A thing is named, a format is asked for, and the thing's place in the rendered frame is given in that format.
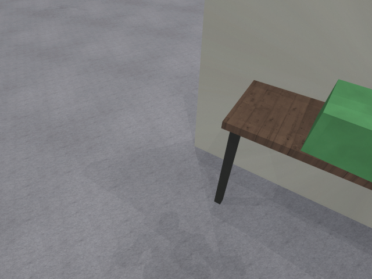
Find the table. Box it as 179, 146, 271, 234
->
214, 80, 372, 204

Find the carton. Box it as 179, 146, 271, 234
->
301, 79, 372, 182

